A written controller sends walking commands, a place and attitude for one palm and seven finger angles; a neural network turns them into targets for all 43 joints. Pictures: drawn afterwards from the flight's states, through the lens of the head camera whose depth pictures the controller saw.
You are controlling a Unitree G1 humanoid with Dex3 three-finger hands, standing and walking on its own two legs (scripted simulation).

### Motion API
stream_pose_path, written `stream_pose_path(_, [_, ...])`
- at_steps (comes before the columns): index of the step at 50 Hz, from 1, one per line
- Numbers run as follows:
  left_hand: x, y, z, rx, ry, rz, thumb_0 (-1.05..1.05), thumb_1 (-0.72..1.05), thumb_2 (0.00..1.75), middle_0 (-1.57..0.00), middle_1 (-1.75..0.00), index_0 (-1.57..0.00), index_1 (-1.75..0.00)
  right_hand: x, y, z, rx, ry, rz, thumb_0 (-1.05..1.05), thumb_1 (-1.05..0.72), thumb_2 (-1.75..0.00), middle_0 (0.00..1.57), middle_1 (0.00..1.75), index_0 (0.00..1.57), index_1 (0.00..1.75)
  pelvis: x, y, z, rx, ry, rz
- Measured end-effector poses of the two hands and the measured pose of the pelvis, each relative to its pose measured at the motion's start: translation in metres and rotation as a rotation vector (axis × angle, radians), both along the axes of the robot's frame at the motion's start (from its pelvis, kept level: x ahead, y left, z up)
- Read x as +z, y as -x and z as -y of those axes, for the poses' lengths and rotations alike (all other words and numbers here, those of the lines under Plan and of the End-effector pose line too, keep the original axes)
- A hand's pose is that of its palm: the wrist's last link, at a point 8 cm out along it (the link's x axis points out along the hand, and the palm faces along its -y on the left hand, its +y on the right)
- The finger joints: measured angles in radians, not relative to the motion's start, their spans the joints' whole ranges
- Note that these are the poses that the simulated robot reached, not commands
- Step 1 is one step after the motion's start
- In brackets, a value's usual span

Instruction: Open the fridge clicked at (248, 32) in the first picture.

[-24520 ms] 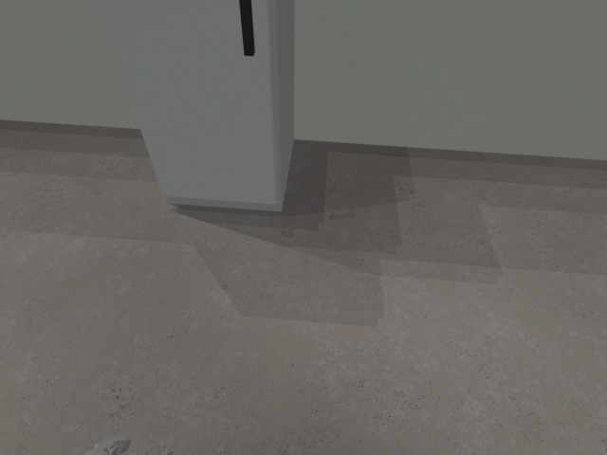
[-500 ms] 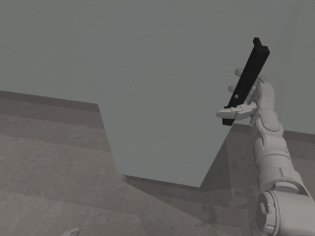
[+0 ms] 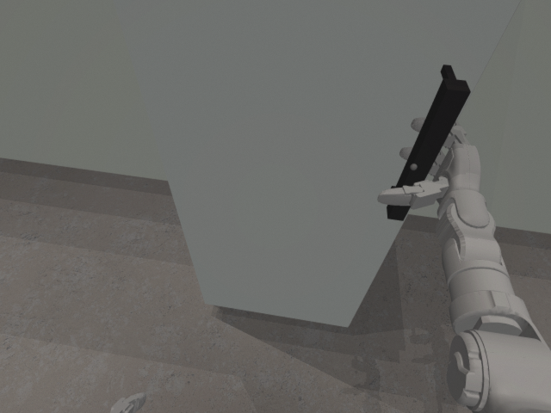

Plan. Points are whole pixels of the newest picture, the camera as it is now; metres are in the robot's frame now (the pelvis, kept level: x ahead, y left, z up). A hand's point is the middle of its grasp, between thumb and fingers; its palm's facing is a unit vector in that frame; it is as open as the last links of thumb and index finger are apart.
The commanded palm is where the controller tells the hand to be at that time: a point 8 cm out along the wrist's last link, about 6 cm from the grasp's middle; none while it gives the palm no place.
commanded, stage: grip the handle and tug to test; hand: right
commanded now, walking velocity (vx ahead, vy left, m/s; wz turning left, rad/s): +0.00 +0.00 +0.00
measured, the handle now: (418, 151) +0.49 -0.16 +0.14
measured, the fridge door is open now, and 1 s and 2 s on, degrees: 0 0 1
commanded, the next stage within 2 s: pull the door a little, standing still in 1.48 s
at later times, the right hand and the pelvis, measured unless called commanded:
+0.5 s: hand (411, 170) +0.44 -0.14 +0.15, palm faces +0.05 +1.00 +0.01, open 9.6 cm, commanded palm +0.41 -0.19 +0.15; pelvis +0.00 +0.00 +0.00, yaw +0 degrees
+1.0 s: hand (411, 168) +0.44 -0.14 +0.15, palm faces +0.06 +1.00 +0.01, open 6.1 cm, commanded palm +0.42 -0.19 +0.15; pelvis -0.01 +0.00 +0.00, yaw +0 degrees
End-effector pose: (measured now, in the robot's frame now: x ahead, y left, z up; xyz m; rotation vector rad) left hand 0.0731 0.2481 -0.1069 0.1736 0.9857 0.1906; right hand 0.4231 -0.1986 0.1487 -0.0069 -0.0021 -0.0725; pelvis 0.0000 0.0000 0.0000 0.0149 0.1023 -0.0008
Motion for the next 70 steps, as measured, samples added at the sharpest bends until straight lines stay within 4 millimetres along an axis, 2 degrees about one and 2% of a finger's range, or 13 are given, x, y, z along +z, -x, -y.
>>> stream_pose_path(7, [0.0,0.0,0.001,0.0,-0.006,-0.006,0.01,0.91,0.89,-0.2,-0.3,-0.21,-0.29,-0.002,0.002,0.0,0.016,-0.027,0.006,-0.02,0.49,-0.31,0.3,1.21,0.3,1.2,0.0,-0.001,0.002,0.0,-0.001,0.004])
stream_pose_path(13, [0.003,-0.001,0.0,0.005,-0.015,0.005,0.01,0.91,0.89,-0.2,-0.3,-0.21,-0.29,-0.001,0.003,0.004,0.003,-0.018,0.01,-0.02,0.36,-0.36,0.31,1.22,0.31,1.22,0.0,0.0,0.003,0.002,-0.002,0.005])
stream_pose_path(27, [0.003,-0.005,0.003,-0.005,-0.008,0.024,0.01,0.91,0.89,-0.2,-0.3,-0.2,-0.29,0.0,0.007,-0.004,0.013,-0.023,0.003,-0.01,-0.22,-0.61,0.38,1.31,0.37,1.3,0.0,0.003,0.004,-0.001,-0.002,0.013])
stream_pose_path(35, [0.002,0.0,0.003,-0.005,-0.006,0.015,0.01,0.91,0.89,-0.2,-0.3,-0.21,-0.29,0.003,0.007,-0.002,0.007,-0.006,0.013,0.0,-0.58,-0.77,0.41,1.36,0.4,1.35,0.0,0.005,0.002,-0.001,-0.002,0.015])
stream_pose_path(61, [0.0,0.015,-0.004,-0.003,-0.022,-0.012,0.01,0.91,0.89,-0.2,-0.3,-0.2,-0.29,0.003,0.006,-0.005,0.025,-0.013,0.007,-0.01,-0.6,-0.82,0.39,1.39,0.4,1.37,-0.001,0.013,-0.001,-0.008,-0.004,0.005])
stream_pose_path(70, [0.002,0.014,-0.002,0.022,-0.006,0.011,0.01,0.91,0.89,-0.2,-0.3,-0.2,-0.29,0.002,0.007,-0.006,0.02,-0.023,0.014,0.0,-0.62,-0.81,0.36,1.4,0.37,1.38,0.001,0.008,0.001,0.011,-0.001,0.007])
